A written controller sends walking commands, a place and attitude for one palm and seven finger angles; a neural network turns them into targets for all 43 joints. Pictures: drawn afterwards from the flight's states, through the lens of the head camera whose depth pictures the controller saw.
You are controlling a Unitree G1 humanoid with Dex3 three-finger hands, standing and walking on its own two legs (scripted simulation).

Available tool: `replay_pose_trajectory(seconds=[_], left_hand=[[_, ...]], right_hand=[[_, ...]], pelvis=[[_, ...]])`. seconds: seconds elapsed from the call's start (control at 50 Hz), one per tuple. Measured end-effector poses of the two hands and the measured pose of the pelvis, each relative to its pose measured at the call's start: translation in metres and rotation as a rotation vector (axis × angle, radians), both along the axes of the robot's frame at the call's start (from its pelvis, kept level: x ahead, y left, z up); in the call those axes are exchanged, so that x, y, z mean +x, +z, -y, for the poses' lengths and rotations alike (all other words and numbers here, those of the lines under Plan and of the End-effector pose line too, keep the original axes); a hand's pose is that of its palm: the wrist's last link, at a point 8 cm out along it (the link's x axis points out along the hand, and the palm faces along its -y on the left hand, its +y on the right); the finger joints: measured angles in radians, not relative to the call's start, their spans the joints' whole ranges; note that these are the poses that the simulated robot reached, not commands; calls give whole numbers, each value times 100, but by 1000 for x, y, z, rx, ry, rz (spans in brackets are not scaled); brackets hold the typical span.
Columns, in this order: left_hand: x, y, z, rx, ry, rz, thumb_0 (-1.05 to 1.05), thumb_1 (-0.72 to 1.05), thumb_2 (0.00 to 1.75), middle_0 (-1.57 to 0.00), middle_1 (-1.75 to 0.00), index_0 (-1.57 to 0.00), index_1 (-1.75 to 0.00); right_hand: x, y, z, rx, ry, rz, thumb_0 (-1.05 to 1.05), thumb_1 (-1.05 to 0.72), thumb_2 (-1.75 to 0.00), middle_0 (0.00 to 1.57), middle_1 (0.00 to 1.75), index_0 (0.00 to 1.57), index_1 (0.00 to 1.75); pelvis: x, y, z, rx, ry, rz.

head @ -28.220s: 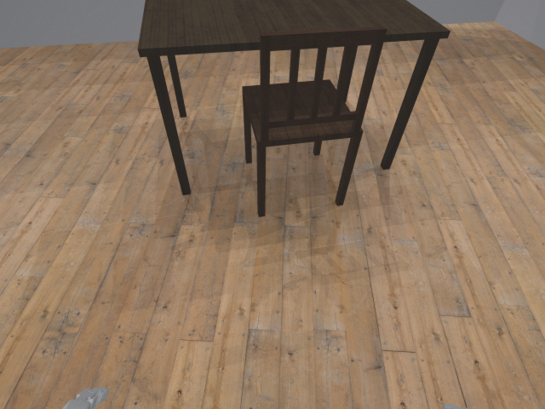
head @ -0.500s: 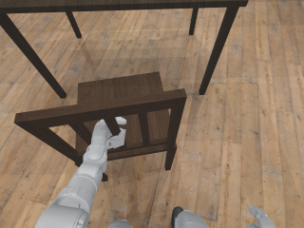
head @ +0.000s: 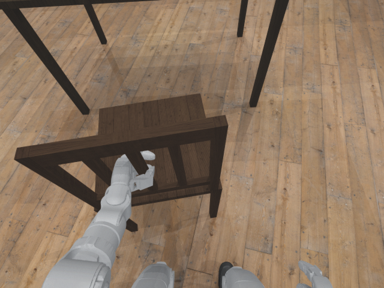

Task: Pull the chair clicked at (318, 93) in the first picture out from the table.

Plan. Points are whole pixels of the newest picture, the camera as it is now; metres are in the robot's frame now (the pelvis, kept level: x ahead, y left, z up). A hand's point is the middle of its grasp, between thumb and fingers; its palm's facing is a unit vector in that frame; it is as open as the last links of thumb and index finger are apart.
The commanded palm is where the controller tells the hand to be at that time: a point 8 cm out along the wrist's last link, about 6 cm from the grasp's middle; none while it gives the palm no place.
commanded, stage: stop walking, hand still on the chair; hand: left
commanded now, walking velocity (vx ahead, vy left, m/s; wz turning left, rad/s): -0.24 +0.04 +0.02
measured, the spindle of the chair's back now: (144, 171) +0.38 +0.14 -0.10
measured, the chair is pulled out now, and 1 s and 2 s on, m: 0.51 0.62 0.62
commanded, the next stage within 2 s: open the thumb and straighten the fingers in 0.96 s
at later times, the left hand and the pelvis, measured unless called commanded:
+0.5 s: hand (137, 219) +0.25 +0.13 -0.06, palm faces -0.09 -0.99 -0.13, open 5.5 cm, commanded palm +0.24 +0.18 -0.06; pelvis -0.06 +0.04 +0.00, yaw +0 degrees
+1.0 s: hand (137, 224) +0.24 +0.13 -0.06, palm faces -0.08 -0.99 -0.14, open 5.6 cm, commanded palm +0.23 +0.18 -0.06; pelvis -0.06 +0.04 +0.00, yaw -1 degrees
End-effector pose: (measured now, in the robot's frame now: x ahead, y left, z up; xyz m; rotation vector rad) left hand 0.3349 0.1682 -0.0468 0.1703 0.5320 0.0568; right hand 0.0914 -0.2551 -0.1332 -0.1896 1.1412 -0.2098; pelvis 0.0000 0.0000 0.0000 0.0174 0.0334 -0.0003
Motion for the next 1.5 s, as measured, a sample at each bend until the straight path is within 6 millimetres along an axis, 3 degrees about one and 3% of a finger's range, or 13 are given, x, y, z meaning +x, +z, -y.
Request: replay_pose_trajectory(seconds=[0.08, 0.16, 0.26, 0.4, 0.5, 0.8, 1.14, 1.24, 1.34, 1.42, 1.5], left_hand=[[-16, 0, 2, -9, -27, -3, 5, 64, 75, -24, -115, -50, -145], [-33, 0, 1, -39, -76, 34, 5, 67, 74, -22, -120, -50, -145], [-60, 2, -6, -63, -100, 17, 5, 69, 74, -16, -119, -50, -145], [-87, 3, -13, -48, -102, -4, 6, 67, 76, -20, -117, -50, -145], [-97, 3, -15, -44, -99, -8, 7, 65, 77, -22, -116, -50, -145], [-108, 3, -15, -41, -87, -11, 7, 64, 79, -22, -117, -50, -145], [-107, 1, -16, -64, -73, -4, 7, 62, 78, -24, -120, -50, -145], [-104, -1, -24, -78, -74, 38, 5, 46, 70, -32, -128, -50, -145], [-99, -1, -30, -53, -99, 39, 2, 10, 52, -38, -131, -49, -143], [-96, -4, -30, -59, -94, 13, 1, -19, 37, -39, -125, -45, -131], [-95, -6, -31, -61, -83, 5, 0, -37, 29, -35, -108, -39, -112]], right_hand=[[-14, 12, 14, -81, -2, 35, 1, -91, -90, 20, 30, 20, 30], [-31, 21, 11, -159, 1, 71, 1, -91, -90, 20, 30, 20, 30], [-57, 27, -20, -113, -13, 70, 1, -91, -90, 19, 30, 19, 30], [-77, 3, -65, 59, 12, 17, 1, -91, -90, 20, 30, 20, 30], [-74, 6, -65, 49, -3, 39, 1, -92, -90, 20, 30, 20, 30], [-55, 28, -32, -52, -18, 137, 1, -91, -90, 20, 30, 20, 30], [-55, 22, -49, 14, -26, 127, 1, -90, -90, 20, 30, 20, 30], [-62, 23, -42, 10, -4, 138, 1, -90, -90, 20, 30, 20, 30], [-72, 17, -35, -4, 3, 126, 1, -90, -90, 20, 30, 20, 30], [-78, 10, -36, -3, -3, 113, 1, -91, -90, 20, 30, 20, 30], [-81, 4, -40, 6, -7, 114, 1, -91, -90, 20, 30, 20, 30]], pelvis=[[-20, -3, -10, 5, 22, -6], [-41, -10, -27, -11, 37, 3], [-53, -4, -37, -10, 2, 35], [-52, -4, -37, -54, 11, 58], [-56, -2, -38, -32, 2, 65], [-57, 1, -36, -20, -15, 57], [-56, 0, -37, -13, 0, 10], [-60, -6, -37, -13, 6, -41], [-63, -11, -43, -15, 8, -77], [-64, -15, -47, -13, 7, -98], [-64, -19, -49, -9, 4, -111]])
